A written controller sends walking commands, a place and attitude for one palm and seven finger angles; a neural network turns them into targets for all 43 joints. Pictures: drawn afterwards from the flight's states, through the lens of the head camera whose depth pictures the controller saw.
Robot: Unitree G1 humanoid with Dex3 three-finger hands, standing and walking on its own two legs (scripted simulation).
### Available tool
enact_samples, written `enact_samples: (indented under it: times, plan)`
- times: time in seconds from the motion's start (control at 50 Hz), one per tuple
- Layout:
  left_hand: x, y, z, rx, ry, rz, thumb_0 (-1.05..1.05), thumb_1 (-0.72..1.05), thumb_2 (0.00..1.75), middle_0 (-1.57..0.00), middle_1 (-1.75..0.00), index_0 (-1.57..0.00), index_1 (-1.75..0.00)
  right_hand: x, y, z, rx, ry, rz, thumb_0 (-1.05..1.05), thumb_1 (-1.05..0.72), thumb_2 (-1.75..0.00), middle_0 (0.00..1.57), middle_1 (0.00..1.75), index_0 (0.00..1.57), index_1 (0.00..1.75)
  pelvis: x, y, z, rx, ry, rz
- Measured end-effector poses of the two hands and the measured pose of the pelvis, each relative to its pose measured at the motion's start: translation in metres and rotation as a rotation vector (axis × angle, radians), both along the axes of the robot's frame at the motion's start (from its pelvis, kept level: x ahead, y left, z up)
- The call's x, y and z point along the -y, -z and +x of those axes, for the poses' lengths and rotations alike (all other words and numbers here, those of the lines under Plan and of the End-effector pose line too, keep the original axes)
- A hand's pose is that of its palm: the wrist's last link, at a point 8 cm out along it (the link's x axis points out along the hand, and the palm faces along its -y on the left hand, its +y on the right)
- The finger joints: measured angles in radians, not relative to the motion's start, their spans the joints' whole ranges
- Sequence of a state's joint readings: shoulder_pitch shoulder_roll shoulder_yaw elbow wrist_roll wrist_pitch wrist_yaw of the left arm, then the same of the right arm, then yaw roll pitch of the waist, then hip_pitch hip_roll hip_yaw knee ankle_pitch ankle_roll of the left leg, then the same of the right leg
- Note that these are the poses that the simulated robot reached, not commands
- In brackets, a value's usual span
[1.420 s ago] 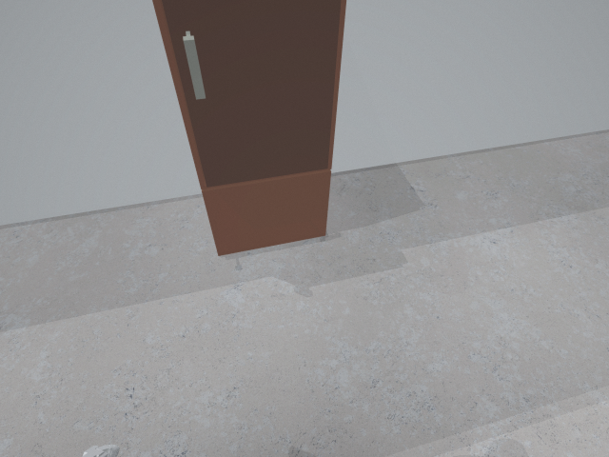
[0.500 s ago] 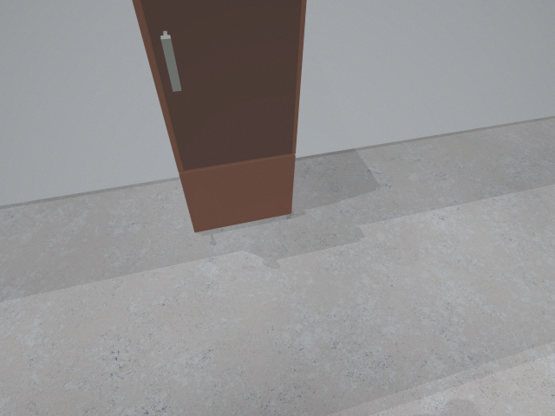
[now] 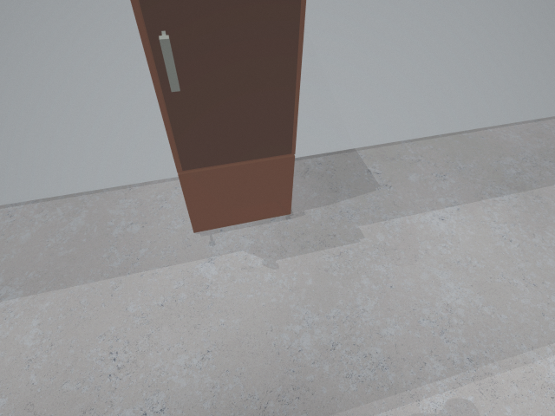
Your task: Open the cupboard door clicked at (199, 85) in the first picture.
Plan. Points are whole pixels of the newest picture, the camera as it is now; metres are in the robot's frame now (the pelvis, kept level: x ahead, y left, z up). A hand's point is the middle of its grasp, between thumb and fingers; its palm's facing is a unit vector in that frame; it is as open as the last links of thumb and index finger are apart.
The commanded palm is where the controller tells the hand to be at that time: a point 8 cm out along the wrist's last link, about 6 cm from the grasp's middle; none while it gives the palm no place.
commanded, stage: look at it before walking up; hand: left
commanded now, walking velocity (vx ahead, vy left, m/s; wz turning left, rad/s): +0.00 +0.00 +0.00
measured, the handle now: (169, 61) +0.97 +0.36 +0.05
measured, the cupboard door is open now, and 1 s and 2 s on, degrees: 0 0 0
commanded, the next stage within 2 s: walk to a spot facing it in 0.02 s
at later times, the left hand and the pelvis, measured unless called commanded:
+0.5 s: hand out of the picture +0.08 +0.18 -0.19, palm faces -0.14 -0.97 -0.21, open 7.4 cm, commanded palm none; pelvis +0.05 -0.02 -0.03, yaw -10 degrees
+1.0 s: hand (188, 358) +0.26 +0.19 -0.21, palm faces -0.18 -0.96 -0.20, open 7.4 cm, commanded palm none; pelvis +0.21 +0.01 -0.02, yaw -15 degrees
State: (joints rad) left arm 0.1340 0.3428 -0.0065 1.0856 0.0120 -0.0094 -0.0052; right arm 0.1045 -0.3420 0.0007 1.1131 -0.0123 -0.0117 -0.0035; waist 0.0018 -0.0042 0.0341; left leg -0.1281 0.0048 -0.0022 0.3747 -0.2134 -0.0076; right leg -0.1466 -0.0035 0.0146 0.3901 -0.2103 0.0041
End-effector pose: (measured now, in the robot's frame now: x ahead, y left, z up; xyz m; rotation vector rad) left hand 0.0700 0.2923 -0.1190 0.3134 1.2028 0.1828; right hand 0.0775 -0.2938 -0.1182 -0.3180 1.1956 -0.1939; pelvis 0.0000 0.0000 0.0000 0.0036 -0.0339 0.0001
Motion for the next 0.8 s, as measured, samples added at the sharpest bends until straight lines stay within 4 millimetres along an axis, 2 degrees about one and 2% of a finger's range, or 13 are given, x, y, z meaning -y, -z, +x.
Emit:
enact_samples:
  times: [0.22,0.3,0.4,0.5,0.54,0.58,0.62,0.72,0.8]
  plan:
    - [0.004,0.002,-0.001,-0.011,-0.004,-0.002,0.01,0.90,0.90,-0.20,-0.30,-0.20,-0.30,-0.003,0.003,-0.001,0.005,0.011,0.006,0.01,-0.90,-0.90,0.20,0.30,0.20,0.30,0.001,0.001,0.003,0.001,0.021,-0.002]
    - [0.015,0.014,-0.008,-0.060,0.004,-0.042,0.00,0.90,0.90,-0.20,-0.30,-0.20,-0.30,-0.014,0.012,-0.012,-0.005,0.052,0.037,0.01,-0.91,-0.90,0.20,0.30,0.20,0.30,0.000,0.006,0.011,-0.006,0.060,-0.003]
    - [0.036,0.030,-0.012,-0.138,0.023,-0.091,0.01,0.91,0.90,-0.20,-0.30,-0.20,-0.30,-0.023,0.029,-0.037,-0.039,0.145,0.081,0.01,-0.90,-0.90,0.20,0.30,0.20,0.30,0.005,0.016,0.030,-0.017,0.123,0.009]
    - [0.067,0.039,0.013,-0.157,0.070,-0.113,0.01,0.91,0.90,-0.20,-0.30,-0.20,-0.30,-0.021,0.050,-0.066,-0.121,0.244,0.120,0.01,-0.90,-0.90,0.20,0.30,0.20,0.30,0.022,0.027,0.052,-0.007,0.176,-0.001]
    - [0.077,0.040,0.023,-0.124,0.060,-0.117,0.01,0.91,0.90,-0.20,-0.30,-0.20,-0.30,-0.019,0.053,-0.069,-0.176,0.255,0.130,0.01,-0.90,-0.90,0.20,0.30,0.20,0.30,0.028,0.029,0.060,-0.005,0.173,-0.010]
    - [0.086,0.037,0.029,-0.118,0.054,-0.123,0.01,0.91,0.90,-0.20,-0.30,-0.20,-0.30,-0.017,0.048,-0.060,-0.192,0.261,0.133,0.01,-0.91,-0.90,0.20,0.30,0.20,0.30,0.031,0.024,0.070,-0.006,0.186,-0.013]
    - [0.092,0.032,0.033,-0.141,0.063,-0.128,0.00,0.91,0.90,-0.20,-0.30,-0.20,-0.30,-0.016,0.041,-0.039,-0.159,0.270,0.135,0.01,-0.91,-0.90,0.20,0.30,0.20,0.30,0.032,0.017,0.080,-0.011,0.205,-0.010]
    - [0.098,0.023,0.050,-0.221,0.107,-0.142,0.00,0.90,0.90,-0.20,-0.30,-0.20,-0.30,-0.015,0.023,0.031,0.000,0.299,0.144,0.01,-0.91,-0.90,0.20,0.30,0.20,0.30,0.029,0.005,0.110,-0.032,0.257,0.001]
    - [0.090,0.025,0.080,-0.244,0.127,-0.139,0.01,0.90,0.90,-0.20,-0.30,-0.21,-0.30,-0.021,0.014,0.091,0.103,0.292,0.143,0.01,-0.91,-0.90,0.19,0.30,0.20,0.30,0.021,0.005,0.138,-0.038,0.288,-0.003]
